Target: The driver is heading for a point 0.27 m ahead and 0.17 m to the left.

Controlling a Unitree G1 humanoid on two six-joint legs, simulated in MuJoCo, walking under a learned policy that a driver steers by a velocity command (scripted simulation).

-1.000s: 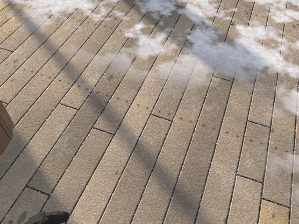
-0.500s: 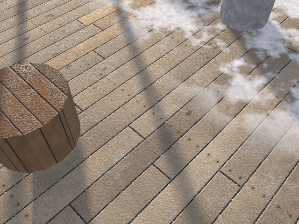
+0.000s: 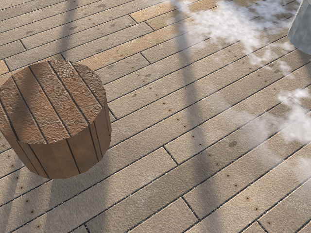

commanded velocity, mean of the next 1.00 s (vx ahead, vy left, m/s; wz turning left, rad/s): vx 0.01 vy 0.00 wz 0.60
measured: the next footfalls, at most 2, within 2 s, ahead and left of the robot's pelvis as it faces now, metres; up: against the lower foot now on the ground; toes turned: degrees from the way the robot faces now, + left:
right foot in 0.08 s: +0.09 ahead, -0.15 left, +0.00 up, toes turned +9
left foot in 0.50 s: +0.01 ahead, +0.11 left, +0.00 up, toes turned +20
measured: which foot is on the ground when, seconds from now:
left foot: down 0.00-0.08, up 0.10-0.48, down 0.50-0.96, up 0.98-1.00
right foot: up 0.00-0.06, down 0.08-0.50, up 0.52-0.94, down 0.96-1.00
